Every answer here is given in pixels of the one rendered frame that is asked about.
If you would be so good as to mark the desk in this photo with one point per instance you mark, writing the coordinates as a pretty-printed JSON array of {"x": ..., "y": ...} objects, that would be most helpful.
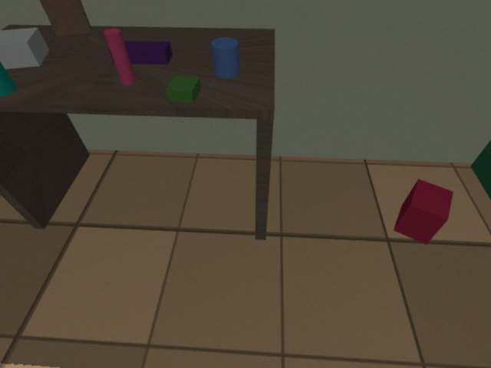
[{"x": 41, "y": 152}]

